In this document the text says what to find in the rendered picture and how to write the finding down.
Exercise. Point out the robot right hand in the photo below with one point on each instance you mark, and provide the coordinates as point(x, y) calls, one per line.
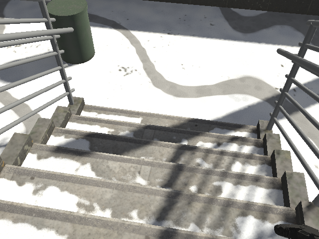
point(295, 231)

